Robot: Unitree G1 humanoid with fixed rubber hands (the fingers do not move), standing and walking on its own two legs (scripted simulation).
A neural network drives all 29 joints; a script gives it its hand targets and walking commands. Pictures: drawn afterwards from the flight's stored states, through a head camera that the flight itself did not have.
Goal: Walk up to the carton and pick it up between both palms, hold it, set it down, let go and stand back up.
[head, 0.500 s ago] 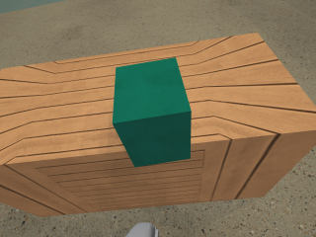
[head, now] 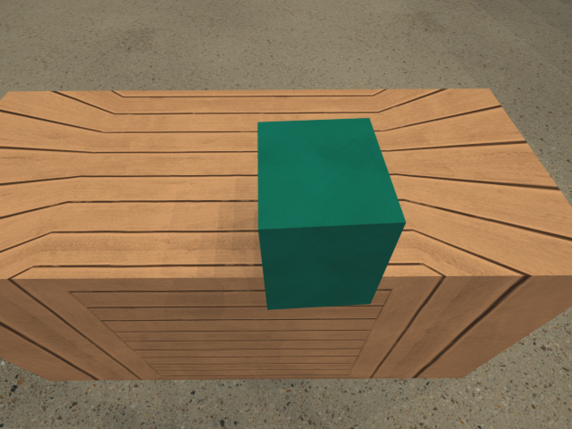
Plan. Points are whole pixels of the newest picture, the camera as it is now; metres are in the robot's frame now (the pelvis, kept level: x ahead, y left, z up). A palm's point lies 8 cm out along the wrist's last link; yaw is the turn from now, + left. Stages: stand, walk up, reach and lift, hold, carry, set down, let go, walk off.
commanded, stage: walk up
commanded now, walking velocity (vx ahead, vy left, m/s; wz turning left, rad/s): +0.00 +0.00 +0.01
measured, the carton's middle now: (316, 217) +0.40 +0.00 +0.04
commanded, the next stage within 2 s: none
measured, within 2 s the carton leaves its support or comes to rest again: neither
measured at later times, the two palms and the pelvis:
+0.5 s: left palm out of the picture -0.01 +0.20 -0.15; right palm out of the picture -0.04 -0.20 -0.15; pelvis +0.00 -0.01 +0.00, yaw +1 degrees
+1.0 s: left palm out of the picture -0.05 +0.18 -0.15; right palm out of the picture -0.02 -0.22 -0.15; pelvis -0.01 -0.01 +0.00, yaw +2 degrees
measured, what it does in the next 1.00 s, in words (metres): stands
